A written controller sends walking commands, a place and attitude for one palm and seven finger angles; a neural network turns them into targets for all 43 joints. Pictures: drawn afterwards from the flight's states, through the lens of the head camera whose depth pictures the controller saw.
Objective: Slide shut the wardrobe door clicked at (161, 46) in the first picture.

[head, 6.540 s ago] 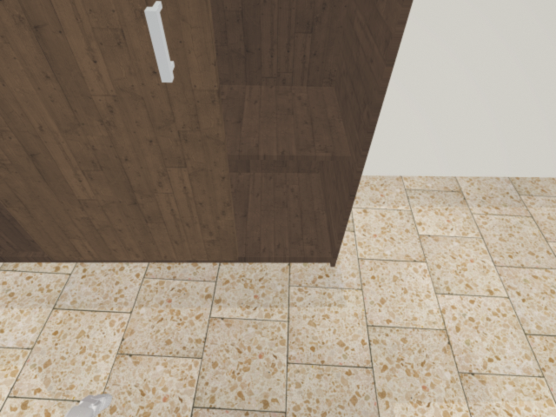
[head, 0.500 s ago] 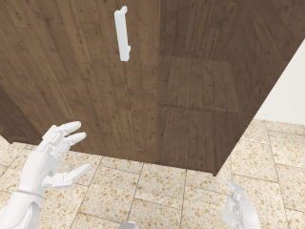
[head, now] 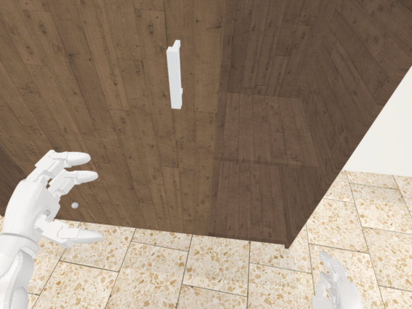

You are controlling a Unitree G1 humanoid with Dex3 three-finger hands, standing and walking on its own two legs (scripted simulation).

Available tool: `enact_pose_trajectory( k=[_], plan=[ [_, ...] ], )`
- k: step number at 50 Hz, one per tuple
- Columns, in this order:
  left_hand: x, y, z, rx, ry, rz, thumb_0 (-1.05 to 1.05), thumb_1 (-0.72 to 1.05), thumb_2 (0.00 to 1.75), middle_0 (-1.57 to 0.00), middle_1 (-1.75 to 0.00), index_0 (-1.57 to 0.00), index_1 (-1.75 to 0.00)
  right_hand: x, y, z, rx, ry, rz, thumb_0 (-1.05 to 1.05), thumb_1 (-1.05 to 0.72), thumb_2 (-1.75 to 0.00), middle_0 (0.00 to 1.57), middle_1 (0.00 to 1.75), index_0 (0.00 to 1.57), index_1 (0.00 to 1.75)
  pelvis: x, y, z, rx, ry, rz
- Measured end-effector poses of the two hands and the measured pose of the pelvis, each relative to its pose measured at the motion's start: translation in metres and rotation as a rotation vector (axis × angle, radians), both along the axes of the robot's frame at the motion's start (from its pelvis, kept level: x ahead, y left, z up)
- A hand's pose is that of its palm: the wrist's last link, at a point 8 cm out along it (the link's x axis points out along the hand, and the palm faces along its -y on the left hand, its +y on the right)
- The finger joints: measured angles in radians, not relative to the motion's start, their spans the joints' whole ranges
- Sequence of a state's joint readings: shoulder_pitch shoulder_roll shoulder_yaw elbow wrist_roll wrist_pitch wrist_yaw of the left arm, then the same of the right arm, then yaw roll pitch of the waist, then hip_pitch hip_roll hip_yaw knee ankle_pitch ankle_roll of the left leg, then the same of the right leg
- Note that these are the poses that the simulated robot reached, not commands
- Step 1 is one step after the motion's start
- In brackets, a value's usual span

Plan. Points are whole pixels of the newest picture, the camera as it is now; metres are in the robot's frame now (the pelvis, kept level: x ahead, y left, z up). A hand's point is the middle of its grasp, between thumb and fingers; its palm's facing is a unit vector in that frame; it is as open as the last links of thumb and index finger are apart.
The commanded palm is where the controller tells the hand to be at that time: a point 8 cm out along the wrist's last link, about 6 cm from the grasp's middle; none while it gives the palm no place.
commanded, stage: raise the hand with hooked fingers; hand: left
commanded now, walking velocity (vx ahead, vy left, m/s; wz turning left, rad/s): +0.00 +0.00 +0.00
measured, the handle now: (176, 75) +0.56 +0.12 +0.18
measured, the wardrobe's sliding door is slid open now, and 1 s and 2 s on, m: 0.39 0.39 0.39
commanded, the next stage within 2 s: move the hooked fingers beside the handle in 0.92 s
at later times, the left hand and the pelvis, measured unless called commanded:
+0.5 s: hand (16, 150) +0.27 +0.31 +0.21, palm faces +0.09 -0.99 -0.11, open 14.0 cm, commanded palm +0.23 +0.34 +0.20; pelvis +0.00 +0.01 +0.01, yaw +1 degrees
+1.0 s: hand (65, 163) +0.27 +0.24 +0.19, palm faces +0.04 -0.99 -0.11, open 14.0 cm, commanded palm +0.24 +0.29 +0.20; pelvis +0.00 -0.03 +0.01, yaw +1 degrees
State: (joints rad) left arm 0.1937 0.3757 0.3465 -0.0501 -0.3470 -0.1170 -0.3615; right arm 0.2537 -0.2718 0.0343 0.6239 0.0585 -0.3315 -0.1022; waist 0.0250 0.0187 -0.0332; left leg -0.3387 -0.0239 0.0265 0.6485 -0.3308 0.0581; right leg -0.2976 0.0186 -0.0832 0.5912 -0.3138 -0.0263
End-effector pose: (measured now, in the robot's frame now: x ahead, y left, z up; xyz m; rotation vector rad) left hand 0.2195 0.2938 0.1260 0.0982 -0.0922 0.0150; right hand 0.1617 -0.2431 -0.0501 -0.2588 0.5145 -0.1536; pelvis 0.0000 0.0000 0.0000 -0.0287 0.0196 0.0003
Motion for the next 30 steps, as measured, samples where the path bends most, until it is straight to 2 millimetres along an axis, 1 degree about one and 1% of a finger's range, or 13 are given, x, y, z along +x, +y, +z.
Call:
enact_pose_trajectory(
  k=[3,5,7,11,14,19,22,24,26,30],
  plan=[
    [0.004,0.016,0.025,0.004,-0.086,0.03,-0.01,-0.35,0.37,-0.29,-1.1,-0.29,-1.1,0.014,0.021,0.008,0.024,-0.037,0.044,0.01,-0.91,-0.9,0.2,0.3,0.2,0.3,0.001,0.005,0.003,-0.003,-0.019,0.006],
    [0.007,0.025,0.035,0.002,-0.085,0.038,-0.01,-0.39,0.35,-0.29,-1.12,-0.3,-1.12,0.021,0.033,0.01,0.042,-0.048,0.071,0.01,-0.9,-0.9,0.2,0.3,0.2,0.3,0.001,0.009,0.004,-0.004,-0.029,0.01],
    [0.01,0.033,0.037,0.001,-0.04,0.038,-0.01,-0.42,0.34,-0.29,-1.14,-0.3,-1.15,0.026,0.044,0.01,0.061,-0.049,0.092,0.01,-0.9,-0.9,0.2,0.3,0.2,0.3,0.001,0.012,0.006,-0.004,-0.034,0.012],
    [0.014,0.043,0.034,0.001,0.065,0.033,-0.01,-0.46,0.32,-0.3,-1.17,-0.3,-1.17,0.029,0.059,0.009,0.081,-0.026,0.118,0.01,-0.9,-0.9,0.2,0.3,0.2,0.3,-0.001,0.017,0.008,-0.002,-0.04,0.017],
    [0.014,0.045,0.043,0.013,0.054,0.032,-0.01,-0.48,0.31,-0.3,-1.18,-0.3,-1.18,0.027,0.064,0.007,0.078,-0.003,0.132,0.01,-0.9,-0.9,0.2,0.3,0.2,0.3,-0.001,0.019,0.01,-0.001,-0.046,0.017],
    [0.015,0.055,0.076,0.037,-0.06,0.047,-0.02,-0.49,0.31,-0.3,-1.19,-0.3,-1.19,0.021,0.063,0.004,0.068,0.036,0.135,0.01,-0.9,-0.9,0.2,0.3,0.2,0.3,-0.001,0.017,0.012,0.001,-0.057,0.021],
    [0.021,0.064,0.088,0.032,-0.06,0.066,-0.02,-0.5,0.31,-0.3,-1.19,-0.31,-1.19,0.016,0.056,0.002,0.067,0.059,0.123,0.01,-0.9,-0.9,0.2,0.3,0.2,0.3,-0.002,0.015,0.013,0.003,-0.06,0.024],
    [0.026,0.068,0.09,0.022,-0.024,0.071,-0.02,-0.5,0.3,-0.3,-1.19,-0.31,-1.2,0.014,0.051,0.0,0.068,0.069,0.11,0.01,-0.9,-0.9,0.2,0.3,0.2,0.3,-0.003,0.013,0.013,0.005,-0.058,0.025],
    [0.03,0.066,0.085,0.015,0.027,0.059,-0.02,-0.5,0.3,-0.3,-1.19,-0.3,-1.2,0.011,0.044,-0.001,0.071,0.076,0.097,0.01,-0.9,-0.9,0.2,0.3,0.2,0.3,-0.004,0.012,0.013,0.006,-0.053,0.025],
    [0.033,0.048,0.068,0.008,0.095,0.008,-0.02,-0.5,0.3,-0.3,-1.2,-0.3,-1.2,0.007,0.03,-0.002,0.07,0.077,0.071,0.01,-0.9,-0.9,0.2,0.3,0.2,0.3,-0.004,0.008,0.013,0.009,-0.046,0.016]
  ],
)
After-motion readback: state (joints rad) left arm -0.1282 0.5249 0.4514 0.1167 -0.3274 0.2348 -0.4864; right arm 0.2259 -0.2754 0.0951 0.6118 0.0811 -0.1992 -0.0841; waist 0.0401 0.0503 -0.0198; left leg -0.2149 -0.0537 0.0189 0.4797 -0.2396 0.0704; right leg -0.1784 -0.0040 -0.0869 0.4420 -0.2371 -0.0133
